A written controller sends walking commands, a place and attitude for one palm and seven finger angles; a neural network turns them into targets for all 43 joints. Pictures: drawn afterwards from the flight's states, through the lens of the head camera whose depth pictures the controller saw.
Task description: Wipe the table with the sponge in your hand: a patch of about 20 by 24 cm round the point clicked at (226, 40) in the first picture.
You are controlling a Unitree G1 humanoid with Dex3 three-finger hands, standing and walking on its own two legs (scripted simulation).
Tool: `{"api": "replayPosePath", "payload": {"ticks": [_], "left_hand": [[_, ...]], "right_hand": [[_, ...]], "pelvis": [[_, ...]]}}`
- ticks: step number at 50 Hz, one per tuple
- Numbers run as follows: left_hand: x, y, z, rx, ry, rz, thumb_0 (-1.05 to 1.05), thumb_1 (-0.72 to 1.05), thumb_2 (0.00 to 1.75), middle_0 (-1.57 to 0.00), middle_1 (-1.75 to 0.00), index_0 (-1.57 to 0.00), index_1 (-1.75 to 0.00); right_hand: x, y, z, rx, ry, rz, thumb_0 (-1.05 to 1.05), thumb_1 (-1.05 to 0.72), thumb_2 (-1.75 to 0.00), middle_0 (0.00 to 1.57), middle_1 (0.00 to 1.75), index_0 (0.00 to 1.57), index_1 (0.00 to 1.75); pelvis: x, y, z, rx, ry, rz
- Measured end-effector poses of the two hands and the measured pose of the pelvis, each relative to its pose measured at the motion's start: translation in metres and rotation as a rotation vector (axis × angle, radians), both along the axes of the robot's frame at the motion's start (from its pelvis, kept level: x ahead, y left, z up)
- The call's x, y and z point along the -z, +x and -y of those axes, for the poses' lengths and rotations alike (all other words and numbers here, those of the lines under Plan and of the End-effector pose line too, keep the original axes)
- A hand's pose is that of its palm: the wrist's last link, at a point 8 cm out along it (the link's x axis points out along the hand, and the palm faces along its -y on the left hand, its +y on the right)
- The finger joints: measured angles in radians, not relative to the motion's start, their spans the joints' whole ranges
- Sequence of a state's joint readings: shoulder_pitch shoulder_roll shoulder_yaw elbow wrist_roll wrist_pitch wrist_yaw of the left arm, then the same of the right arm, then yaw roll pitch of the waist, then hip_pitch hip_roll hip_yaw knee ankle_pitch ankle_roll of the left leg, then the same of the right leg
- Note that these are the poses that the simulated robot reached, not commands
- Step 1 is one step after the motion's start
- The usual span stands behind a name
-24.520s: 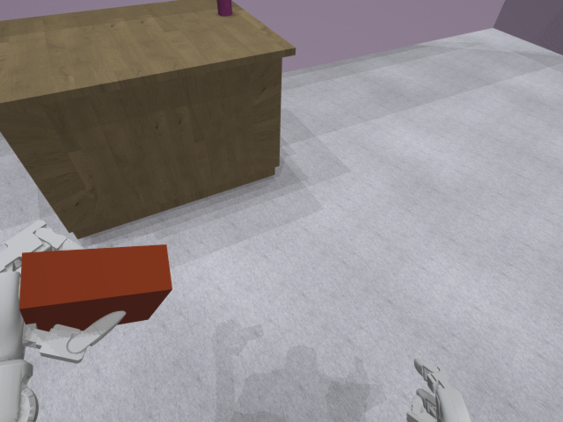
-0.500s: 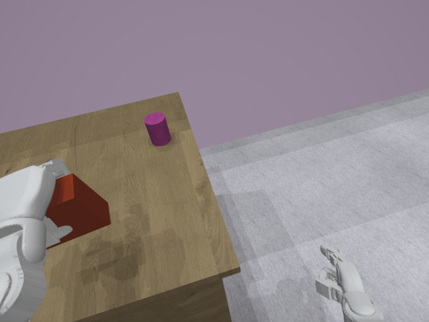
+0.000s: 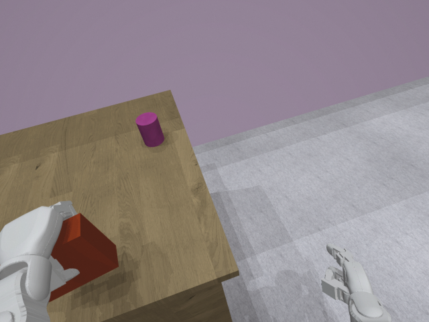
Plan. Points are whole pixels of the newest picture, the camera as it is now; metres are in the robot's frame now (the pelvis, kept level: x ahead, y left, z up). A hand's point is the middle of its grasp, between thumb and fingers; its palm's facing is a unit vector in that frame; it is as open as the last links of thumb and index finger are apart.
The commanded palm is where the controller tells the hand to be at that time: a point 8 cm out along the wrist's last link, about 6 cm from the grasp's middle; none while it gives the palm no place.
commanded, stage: move the sponge above the wiping area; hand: left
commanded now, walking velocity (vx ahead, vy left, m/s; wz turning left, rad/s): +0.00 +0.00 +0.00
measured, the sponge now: (71, 263) +0.18 +0.30 +0.05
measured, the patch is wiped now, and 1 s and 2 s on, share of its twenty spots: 0.00 0.00 0.00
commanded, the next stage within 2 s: none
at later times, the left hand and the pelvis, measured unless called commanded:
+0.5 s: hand (74, 253) +0.19 +0.28 +0.07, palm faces -0.07 -0.15 -0.99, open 9.2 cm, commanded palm +0.18 +0.29 +0.16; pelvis -0.02 +0.02 +0.00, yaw +0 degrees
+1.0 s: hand (69, 245) +0.20 +0.29 +0.08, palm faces +0.01 -0.09 -1.00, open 9.2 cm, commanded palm +0.18 +0.28 +0.15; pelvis +0.00 +0.01 +0.00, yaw +0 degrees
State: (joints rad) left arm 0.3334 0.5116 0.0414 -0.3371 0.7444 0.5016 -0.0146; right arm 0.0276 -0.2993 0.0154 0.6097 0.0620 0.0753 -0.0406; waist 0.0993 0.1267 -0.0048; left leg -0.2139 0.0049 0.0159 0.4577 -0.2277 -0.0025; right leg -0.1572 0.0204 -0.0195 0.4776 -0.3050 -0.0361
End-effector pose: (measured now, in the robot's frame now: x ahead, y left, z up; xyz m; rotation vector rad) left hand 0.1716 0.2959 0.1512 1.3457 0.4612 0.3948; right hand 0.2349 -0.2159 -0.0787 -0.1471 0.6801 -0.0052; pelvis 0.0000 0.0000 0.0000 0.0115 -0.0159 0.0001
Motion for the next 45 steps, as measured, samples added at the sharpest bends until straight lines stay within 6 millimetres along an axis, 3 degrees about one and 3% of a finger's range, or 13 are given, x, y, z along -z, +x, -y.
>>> {"api": "replayPosePath", "payload": {"ticks": [3,7,10,14,18,24,29,34,39,45], "left_hand": [[0.019,-0.004,0.019,0.112,-0.031,-0.068,0.00,-0.43,1.05,-0.82,-1.42,-0.83,-1.41],[0.009,0.003,0.032,0.260,0.072,0.011,0.00,-0.43,1.05,-0.83,-1.42,-0.83,-1.41],[-0.012,0.012,0.024,0.255,0.153,0.133,0.00,-0.43,1.05,-0.83,-1.41,-0.83,-1.41],[-0.029,0.018,0.004,0.126,0.119,0.221,0.00,-0.43,1.05,-0.83,-1.42,-0.83,-1.41],[-0.013,0.015,-0.004,0.047,0.041,0.133,0.00,-0.43,1.05,-0.82,-1.42,-0.83,-1.42],[0.027,0.007,0.011,0.129,0.015,-0.054,0.00,-0.43,1.05,-0.82,-1.42,-0.83,-1.41],[0.014,0.013,0.011,0.209,0.094,0.026,0.00,-0.44,1.05,-0.83,-1.41,-0.83,-1.41],[-0.002,0.022,-0.003,0.133,0.099,0.109,0.00,-0.43,1.05,-0.83,-1.42,-0.83,-1.41],[0.013,0.021,-0.003,0.078,0.050,0.019,0.00,-0.43,1.05,-0.82,-1.42,-0.83,-1.41],[0.030,0.013,0.011,0.160,0.034,-0.060,0.00,-0.43,1.05,-0.82,-1.42,-0.83,-1.41]], "right_hand": [[-0.001,0.001,-0.006,-0.025,-0.043,0.006,0.01,-0.90,-0.89,0.20,0.30,0.20,0.30],[-0.002,0.000,-0.020,-0.057,-0.068,-0.003,0.01,-0.90,-0.89,0.20,0.30,0.20,0.30],[-0.003,-0.003,-0.031,-0.061,-0.034,-0.007,0.01,-0.90,-0.89,0.20,0.30,0.20,0.30],[-0.005,-0.007,-0.043,-0.055,0.028,-0.007,0.01,-0.90,-0.89,0.20,0.30,0.20,0.30],[-0.007,-0.008,-0.048,-0.052,0.052,0.004,0.01,-0.90,-0.89,0.20,0.30,0.20,0.30],[-0.006,-0.008,-0.042,-0.066,-0.010,-0.001,0.01,-0.90,-0.89,0.20,0.30,0.20,0.30],[-0.005,-0.011,-0.036,-0.062,-0.053,-0.021,0.01,-0.90,-0.89,0.20,0.30,0.20,0.30],[-0.004,-0.013,-0.032,-0.038,-0.027,-0.033,0.01,-0.90,-0.89,0.20,0.30,0.20,0.30],[-0.002,-0.011,-0.029,-0.027,-0.002,-0.032,0.01,-0.90,-0.89,0.20,0.30,0.20,0.30],[-0.001,-0.008,-0.025,-0.034,-0.029,-0.036,0.01,-0.90,-0.89,0.20,0.30,0.20,0.30]], "pelvis": [[0.000,-0.004,-0.004,-0.009,-0.002,0.001],[0.000,-0.009,-0.007,-0.010,-0.008,0.010],[-0.001,-0.011,-0.009,-0.005,-0.012,0.015],[-0.002,-0.013,-0.012,-0.005,-0.010,0.020],[-0.003,-0.016,-0.016,-0.002,-0.008,0.019],[-0.003,-0.019,-0.019,-0.006,-0.007,0.021],[-0.003,-0.017,-0.017,-0.007,-0.013,0.031],[-0.004,-0.014,-0.016,-0.003,-0.013,0.030],[-0.004,-0.011,-0.017,0.000,-0.009,0.018],[-0.003,-0.006,-0.016,0.002,-0.008,0.012]]}}
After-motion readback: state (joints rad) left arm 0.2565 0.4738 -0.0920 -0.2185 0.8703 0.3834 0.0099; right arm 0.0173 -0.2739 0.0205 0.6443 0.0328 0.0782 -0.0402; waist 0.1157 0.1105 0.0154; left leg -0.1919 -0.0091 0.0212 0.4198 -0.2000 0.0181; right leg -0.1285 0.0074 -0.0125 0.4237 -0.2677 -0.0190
